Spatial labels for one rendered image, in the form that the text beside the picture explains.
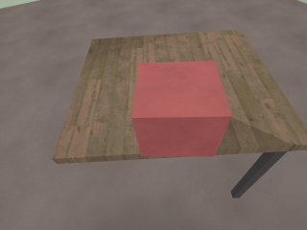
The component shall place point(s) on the carton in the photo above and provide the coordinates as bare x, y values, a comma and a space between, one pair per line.
179, 109

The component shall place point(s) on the table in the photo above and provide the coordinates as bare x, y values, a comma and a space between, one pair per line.
98, 126

